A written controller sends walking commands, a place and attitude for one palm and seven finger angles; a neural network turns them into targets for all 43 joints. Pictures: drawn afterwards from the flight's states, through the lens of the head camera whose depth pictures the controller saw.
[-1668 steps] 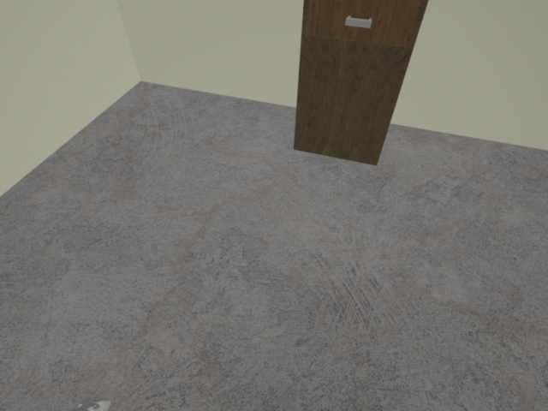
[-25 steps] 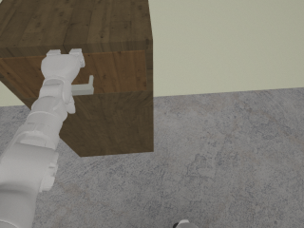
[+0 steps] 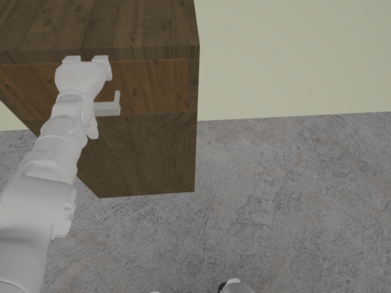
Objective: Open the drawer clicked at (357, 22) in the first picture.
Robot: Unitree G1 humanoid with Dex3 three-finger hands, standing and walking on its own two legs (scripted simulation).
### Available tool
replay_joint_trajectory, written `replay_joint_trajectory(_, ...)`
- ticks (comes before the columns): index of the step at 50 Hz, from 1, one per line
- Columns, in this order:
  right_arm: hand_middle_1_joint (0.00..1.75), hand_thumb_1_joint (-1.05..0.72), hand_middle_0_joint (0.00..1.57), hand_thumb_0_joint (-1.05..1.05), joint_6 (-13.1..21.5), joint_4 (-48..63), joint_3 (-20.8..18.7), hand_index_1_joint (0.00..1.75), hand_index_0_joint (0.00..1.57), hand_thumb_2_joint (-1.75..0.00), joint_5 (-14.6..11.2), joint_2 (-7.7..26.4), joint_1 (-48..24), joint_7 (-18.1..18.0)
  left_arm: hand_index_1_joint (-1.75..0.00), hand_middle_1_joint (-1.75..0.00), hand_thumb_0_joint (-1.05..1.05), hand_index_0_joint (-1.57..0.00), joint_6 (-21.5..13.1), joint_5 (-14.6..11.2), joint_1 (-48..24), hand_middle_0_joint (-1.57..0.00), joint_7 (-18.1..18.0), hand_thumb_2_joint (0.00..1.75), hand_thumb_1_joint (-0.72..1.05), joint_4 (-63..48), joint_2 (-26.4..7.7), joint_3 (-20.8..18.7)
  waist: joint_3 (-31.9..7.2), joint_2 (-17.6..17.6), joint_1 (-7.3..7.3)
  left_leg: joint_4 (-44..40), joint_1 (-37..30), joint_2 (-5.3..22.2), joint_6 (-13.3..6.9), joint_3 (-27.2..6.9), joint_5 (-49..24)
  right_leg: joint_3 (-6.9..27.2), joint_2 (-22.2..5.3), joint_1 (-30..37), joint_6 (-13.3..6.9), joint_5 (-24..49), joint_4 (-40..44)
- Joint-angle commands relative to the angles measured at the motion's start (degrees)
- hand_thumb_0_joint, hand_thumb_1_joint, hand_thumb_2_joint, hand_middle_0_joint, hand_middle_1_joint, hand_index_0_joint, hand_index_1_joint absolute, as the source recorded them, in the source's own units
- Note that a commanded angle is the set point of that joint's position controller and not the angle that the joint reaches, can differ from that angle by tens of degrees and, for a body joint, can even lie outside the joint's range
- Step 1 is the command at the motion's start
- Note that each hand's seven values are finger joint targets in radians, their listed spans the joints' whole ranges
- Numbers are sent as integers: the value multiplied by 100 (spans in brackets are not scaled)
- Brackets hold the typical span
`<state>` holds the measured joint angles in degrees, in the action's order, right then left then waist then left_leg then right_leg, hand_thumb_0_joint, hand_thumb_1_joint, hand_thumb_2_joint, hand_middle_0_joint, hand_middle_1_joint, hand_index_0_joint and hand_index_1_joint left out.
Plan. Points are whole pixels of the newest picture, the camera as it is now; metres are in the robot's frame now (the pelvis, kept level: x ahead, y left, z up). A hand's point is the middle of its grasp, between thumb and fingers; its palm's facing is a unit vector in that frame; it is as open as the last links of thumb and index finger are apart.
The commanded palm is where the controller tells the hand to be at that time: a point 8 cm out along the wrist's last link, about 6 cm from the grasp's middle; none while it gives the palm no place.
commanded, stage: re-aim the fingers above the handle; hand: left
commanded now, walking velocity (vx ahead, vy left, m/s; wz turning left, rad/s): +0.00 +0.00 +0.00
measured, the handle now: (98, 102) +0.56 +0.21 +0.01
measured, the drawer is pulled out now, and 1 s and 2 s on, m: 0.00 0.00 0.00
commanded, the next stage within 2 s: lower the fingers behind the handle in 0.38 s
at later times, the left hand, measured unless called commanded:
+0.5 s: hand (91, 97) +0.51 +0.20 +0.07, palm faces -0.02 +0.03 -1.00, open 13.6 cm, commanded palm +0.52 +0.19 +0.11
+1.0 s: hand (92, 99) +0.51 +0.20 +0.07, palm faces +0.00 +0.04 -1.00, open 13.7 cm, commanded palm +0.51 +0.19 +0.08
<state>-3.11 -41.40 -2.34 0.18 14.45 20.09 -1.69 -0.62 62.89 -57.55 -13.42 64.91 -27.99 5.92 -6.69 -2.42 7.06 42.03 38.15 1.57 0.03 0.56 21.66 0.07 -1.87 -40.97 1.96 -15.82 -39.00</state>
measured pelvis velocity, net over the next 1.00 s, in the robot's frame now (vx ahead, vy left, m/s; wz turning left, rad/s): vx -0.05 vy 0.00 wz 0.00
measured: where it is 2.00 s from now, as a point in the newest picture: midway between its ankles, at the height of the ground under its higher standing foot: outside the picture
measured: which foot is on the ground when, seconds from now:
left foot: down 0.00-1.00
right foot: down 0.00-1.00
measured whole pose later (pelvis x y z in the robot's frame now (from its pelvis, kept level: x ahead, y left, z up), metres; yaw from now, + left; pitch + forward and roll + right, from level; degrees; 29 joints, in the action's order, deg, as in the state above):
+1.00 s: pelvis -0.05 +0.00 -0.03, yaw +0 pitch +22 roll -1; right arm -1.8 -39.8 -0.4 -0.2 15.6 22.1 -2.6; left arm 1.6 63.4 -69.8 -13.4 72.5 -32.8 6.9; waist -6.6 -2.2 10.9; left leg 52.1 52.6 1.4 -0.2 0.1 21.5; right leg 0.3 -1.9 -54.9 1.9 -15.1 -48.0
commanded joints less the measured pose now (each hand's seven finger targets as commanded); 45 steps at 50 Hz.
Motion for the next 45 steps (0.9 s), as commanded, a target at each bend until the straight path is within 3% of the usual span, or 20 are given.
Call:
replay_joint_trajectory(1,30,-90,20,0,102,279,-330,30,20,-90,27,953,881,-108,-120,-120,0,-30,45,1,-2932,-30,-145,30,-50,-879,-1187,-254,-2048,19,345,-421,-1029,-266,-180,78,-1542,-224,445,1033,-288,1067,312)
replay_joint_trajectory(6,30,-90,20,0,142,274,-317,30,20,-90,27,967,948,-112,-120,-120,0,-30,56,48,-3123,-30,-175,30,-50,-741,-1160,-177,-2045,-117,404,-384,-946,-261,-176,51,-1331,-225,445,785,-294,803,272)
replay_joint_trajectory(9,30,-90,20,0,150,254,-317,30,20,-90,41,981,991,-106,-120,-120,0,-30,74,29,-3144,-30,-193,30,-50,-688,-1213,-225,-2144,-78,405,-350,-890,-268,-184,50,-1281,-213,445,819,-286,783,261)
replay_joint_trajectory(12,30,-90,20,0,149,191,-319,30,20,-90,39,1018,1017,-118,-120,-120,0,-30,109,26,-3326,-30,-187,30,-50,-578,-1297,-258,-2045,98,508,-335,-807,-256,-204,32,-1149,-220,446,721,-275,674,289)
replay_joint_trajectory(13,30,-90,20,0,153,190,-286,30,20,-90,36,1019,1025,-138,-120,-120,0,-30,122,67,-3433,-30,-188,30,-50,-530,-1387,-234,-1980,1,524,-351,-723,-254,-195,20,-1090,-224,425,675,-269,625,259)
replay_joint_trajectory(14,30,-90,20,0,161,221,-294,30,20,-90,37,994,1037,-125,-120,-120,0,-30,129,40,-3405,-30,-173,30,-50,-561,-1198,-119,-2053,-151,503,-347,-755,-275,-192,33,-1043,-216,436,665,-281,572,261)
replay_joint_trajectory(16,30,-90,20,0,153,194,-274,30,20,-90,33,1025,1031,-147,-120,-120,0,-30,153,63,-3438,-30,-181,30,-50,-485,-1451,-259,-1980,-116,522,-333,-641,-263,-199,38,-923,-203,422,627,-271,498,251)
replay_joint_trajectory(18,30,-90,20,0,183,211,-277,30,20,-90,35,992,1062,-151,-120,-120,0,-30,148,46,-3567,-30,-169,30,-50,-486,-1135,-5,-1984,-115,608,-332,-679,-266,-209,22,-856,-224,431,528,-270,410,276)
replay_joint_trajectory(19,30,-90,20,0,180,174,-286,30,20,-90,29,1031,1084,-141,-120,-120,0,-30,153,34,-3528,-30,-174,30,-50,-467,-1386,-221,-1974,-152,562,-322,-625,-255,-201,16,-786,-213,426,516,-273,390,248)
replay_joint_trajectory(22,30,-90,20,0,180,193,-270,30,20,-90,19,1062,1098,-169,-120,-120,0,-30,161,41,-3589,-30,-130,30,-50,-342,-1455,-223,-1979,104,624,-303,-502,-261,-227,14,-659,-204,429,513,-258,293,256)
replay_joint_trajectory(24,30,-90,20,0,211,218,-247,30,20,-90,0,1030,1101,-180,-120,-120,0,-30,179,53,-3667,-30,-114,30,-50,-256,-1194,38,-1789,-128,668,-337,-424,-273,-212,9,-434,-219,421,311,-264,110,242)
replay_joint_trajectory(25,30,-90,20,0,233,200,-246,30,20,-90,15,1043,1106,-187,-120,-120,0,-30,165,57,-3687,-30,-119,30,-50,-271,-1247,-16,-1804,-128,676,-307,-405,-264,-221,19,-404,-215,412,283,-260,86,235)
replay_joint_trajectory(27,30,-90,20,0,223,194,-243,30,20,-90,17,1096,1138,-185,-120,-120,0,-30,175,80,-3648,-30,-98,30,-50,-178,-1455,-159,-1868,-6,684,-264,-321,-262,-235,6,-359,-207,423,262,-270,54,183)
replay_joint_trajectory(30,30,-90,20,0,240,243,-236,30,20,-90,30,1054,1174,-191,-120,-120,0,-30,163,95,-3517,-30,-75,30,-50,-83,-1251,-9,-1890,-90,681,-176,-228,-274,-238,26,-359,-211,414,195,-268,46,131)
replay_joint_trajectory(33,30,-90,20,0,228,245,-222,30,20,-90,28,1087,1187,-195,-120,-120,0,-30,166,99,-3529,-30,-50,30,-50,-12,-1409,-87,-1855,-41,711,-113,-48,-268,-243,30,-238,-204,404,126,-257,-36,78)
replay_joint_trajectory(35,30,-90,20,0,240,267,-223,30,20,-90,21,1064,1192,-185,-120,-120,0,-30,202,103,-3482,-30,-20,30,-50,53,-1139,100,-1772,-55,737,-99,-1,-264,-239,30,-109,-219,411,-5,-263,-143,66)
replay_joint_trajectory(36,30,-90,20,0,231,244,-222,30,20,-90,13,1097,1215,-180,-120,-120,0,-30,219,98,-3485,-30,-21,30,-50,101,-1310,-25,-1736,-42,740,-83,58,-251,-239,16,-64,-216,413,-55,-265,-154,32)
replay_joint_trajectory(40,30,-90,20,0,218,290,-202,30,20,-90,7,1104,1217,-190,-120,-120,0,-30,278,132,-3377,-30,29,30,-50,259,-1287,40,-1720,52,774,5,258,-266,-259,38,76,-216,405,-122,-257,-278,-23)
replay_joint_trajectory(42,30,-90,20,0,207,284,-209,30,20,-90,4,1147,1216,-196,-120,-120,0,-30,265,120,-3524,-30,60,30,-50,171,-1458,-72,-1783,92,803,47,327,-251,-266,35,126,-186,398,-127,-251,-292,-61)
replay_joint_trajectory(45,30,-90,20,0,202,334,-183,30,20,-90,-1,1108,1235,-200,-120,-120,0,-30,301,145,-3330,-30,108,30,-50,302,-1296,80,-1748,35,780,104,434,-262,-260,51,195,-217,397,-210,-252,-376,-120)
